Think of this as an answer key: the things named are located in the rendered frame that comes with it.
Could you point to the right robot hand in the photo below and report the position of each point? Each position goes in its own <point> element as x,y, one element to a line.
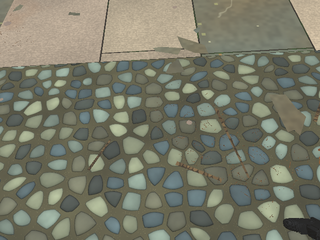
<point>304,226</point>

